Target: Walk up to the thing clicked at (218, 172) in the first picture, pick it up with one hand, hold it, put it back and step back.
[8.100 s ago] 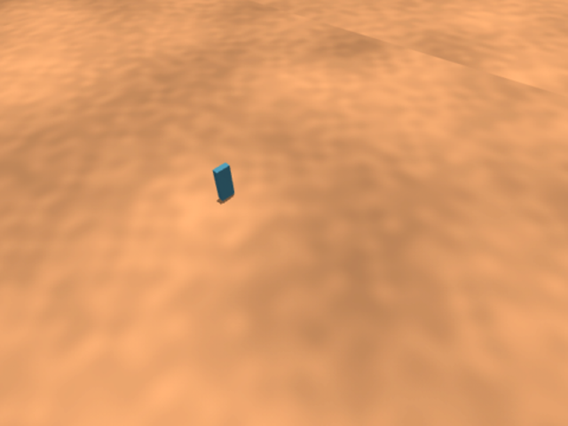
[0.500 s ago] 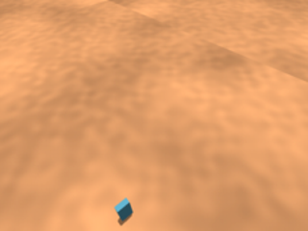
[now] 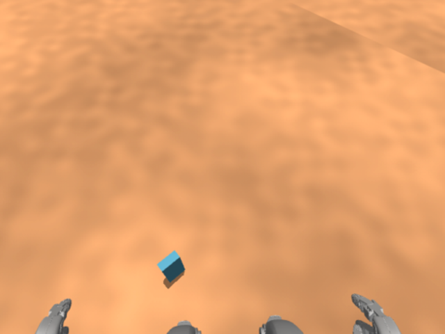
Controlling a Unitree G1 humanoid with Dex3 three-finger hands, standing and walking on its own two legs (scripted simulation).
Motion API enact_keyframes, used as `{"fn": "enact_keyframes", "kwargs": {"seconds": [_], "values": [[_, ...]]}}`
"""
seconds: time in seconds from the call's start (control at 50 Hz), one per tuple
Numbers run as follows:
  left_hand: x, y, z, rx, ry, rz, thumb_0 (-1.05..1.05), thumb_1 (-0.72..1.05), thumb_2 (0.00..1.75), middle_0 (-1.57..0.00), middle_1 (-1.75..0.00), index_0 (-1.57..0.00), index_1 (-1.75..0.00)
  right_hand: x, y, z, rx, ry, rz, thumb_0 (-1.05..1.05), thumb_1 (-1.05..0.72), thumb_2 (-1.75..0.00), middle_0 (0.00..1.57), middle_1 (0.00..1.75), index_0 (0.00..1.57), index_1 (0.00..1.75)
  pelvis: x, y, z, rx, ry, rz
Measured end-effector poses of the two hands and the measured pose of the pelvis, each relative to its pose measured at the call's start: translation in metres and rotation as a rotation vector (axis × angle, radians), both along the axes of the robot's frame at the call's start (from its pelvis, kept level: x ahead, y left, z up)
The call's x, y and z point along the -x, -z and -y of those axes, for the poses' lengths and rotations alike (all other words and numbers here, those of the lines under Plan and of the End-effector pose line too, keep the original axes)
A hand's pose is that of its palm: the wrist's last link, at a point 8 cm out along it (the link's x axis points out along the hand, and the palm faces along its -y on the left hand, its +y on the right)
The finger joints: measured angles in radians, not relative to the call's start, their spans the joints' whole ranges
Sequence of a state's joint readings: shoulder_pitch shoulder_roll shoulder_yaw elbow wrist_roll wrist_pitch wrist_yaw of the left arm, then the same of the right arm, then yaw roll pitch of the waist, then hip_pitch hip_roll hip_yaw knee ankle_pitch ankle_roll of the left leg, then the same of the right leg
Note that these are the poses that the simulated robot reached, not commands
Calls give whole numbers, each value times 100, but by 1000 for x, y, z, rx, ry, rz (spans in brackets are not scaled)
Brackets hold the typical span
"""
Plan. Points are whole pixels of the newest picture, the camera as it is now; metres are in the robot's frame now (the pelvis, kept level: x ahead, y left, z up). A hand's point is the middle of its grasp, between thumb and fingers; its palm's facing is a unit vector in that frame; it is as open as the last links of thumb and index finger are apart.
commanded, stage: go down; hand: left
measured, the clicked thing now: (172, 267) +0.40 +0.20 -0.63
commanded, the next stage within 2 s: none
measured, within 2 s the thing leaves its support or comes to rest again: neither
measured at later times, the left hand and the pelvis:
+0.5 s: hand out of the picture +0.16 +0.29 -0.16, palm faces +0.10 -0.95 -0.29, open 17.4 cm; pelvis +0.00 +0.00 -0.05, yaw +1 degrees
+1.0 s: hand (81, 296) +0.25 +0.35 -0.26, palm faces +0.17 -0.96 -0.21, open 17.3 cm; pelvis -0.06 -0.01 -0.20, yaw -1 degrees
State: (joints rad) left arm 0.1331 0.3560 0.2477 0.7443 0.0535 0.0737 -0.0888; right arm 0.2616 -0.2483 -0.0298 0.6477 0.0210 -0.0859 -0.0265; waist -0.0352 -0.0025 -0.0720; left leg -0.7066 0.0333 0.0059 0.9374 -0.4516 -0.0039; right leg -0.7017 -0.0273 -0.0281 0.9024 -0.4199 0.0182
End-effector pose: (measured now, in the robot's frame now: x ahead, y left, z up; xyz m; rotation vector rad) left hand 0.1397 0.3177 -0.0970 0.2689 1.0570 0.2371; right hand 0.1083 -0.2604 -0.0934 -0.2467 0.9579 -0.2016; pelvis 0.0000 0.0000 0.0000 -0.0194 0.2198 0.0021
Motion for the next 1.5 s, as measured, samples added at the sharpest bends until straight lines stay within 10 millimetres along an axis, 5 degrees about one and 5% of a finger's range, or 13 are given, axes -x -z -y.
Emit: {"fn": "enact_keyframes", "kwargs": {"seconds": [0.24,0.46,0.6,0.8,1.02,1.5], "values": [[3,11,-6,3,-17,23,-1,-56,4,-11,-12,-10,-12,-50,6,-9,33,-67,147,1,-87,-89,20,30,20,30,-5,23,1,15,-14,-56],[3,27,-17,27,-9,83,-1,-59,2,-12,-11,-11,-11,-60,27,-12,45,-110,171,1,-90,-90,20,30,20,30,-1,48,2,22,-18,-119],[-12,60,-37,35,-16,198,-1,-59,1,-13,-9,-12,-9,-53,64,-8,60,-150,145,1,-92,-90,20,30,20,30,12,83,2,22,-16,-195],[-69,109,-61,52,62,455,-1,-59,3,-12,-10,-10,-10,-29,147,2,85,-172,47,1,-91,-90,20,30,20,30,36,153,4,31,-7,-294],[-83,143,-84,55,53,589,-1,-54,8,-9,-11,-7,-12,14,215,11,83,-175,-76,1,-90,-90,20,30,20,30,59,207,7,33,2,-341],[-117,189,-115,100,90,757,-1,-53,5,-8,-7,-6,-8,46,276,19,155,-196,-131,1,-91,-90,20,30,20,30,81,280,2,67,20,-353]]}}
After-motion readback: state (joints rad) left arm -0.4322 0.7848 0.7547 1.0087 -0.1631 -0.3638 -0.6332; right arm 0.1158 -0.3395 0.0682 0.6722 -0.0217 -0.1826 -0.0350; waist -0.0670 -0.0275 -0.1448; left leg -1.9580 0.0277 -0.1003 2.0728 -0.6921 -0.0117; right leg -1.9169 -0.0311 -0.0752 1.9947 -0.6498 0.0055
